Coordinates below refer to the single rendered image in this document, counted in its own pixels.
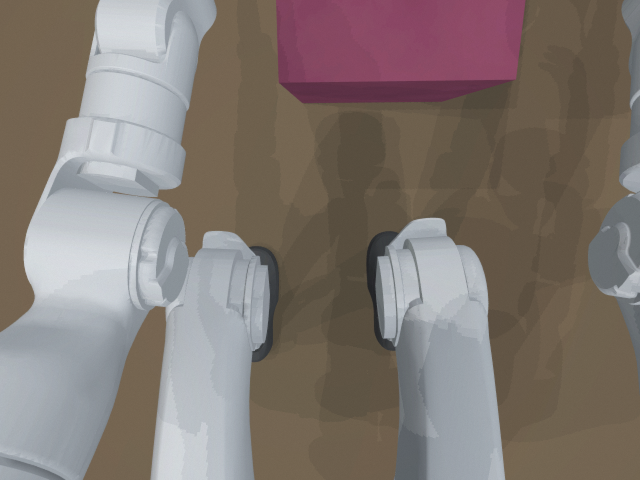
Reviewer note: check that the right robot forearm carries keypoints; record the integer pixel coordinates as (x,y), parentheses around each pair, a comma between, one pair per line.
(629,175)

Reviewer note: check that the right robot upper arm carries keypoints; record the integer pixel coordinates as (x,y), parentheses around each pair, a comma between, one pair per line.
(614,262)

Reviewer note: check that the left robot forearm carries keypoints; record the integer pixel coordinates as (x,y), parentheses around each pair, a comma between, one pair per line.
(138,88)

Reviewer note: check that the robot left foot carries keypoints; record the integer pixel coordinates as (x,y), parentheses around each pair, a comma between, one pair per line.
(267,258)

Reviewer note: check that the right robot shin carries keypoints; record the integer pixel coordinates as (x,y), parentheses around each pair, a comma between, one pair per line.
(473,270)

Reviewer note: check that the carton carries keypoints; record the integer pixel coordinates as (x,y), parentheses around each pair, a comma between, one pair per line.
(359,51)

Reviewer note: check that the left robot upper arm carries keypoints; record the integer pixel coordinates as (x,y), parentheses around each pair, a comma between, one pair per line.
(98,262)

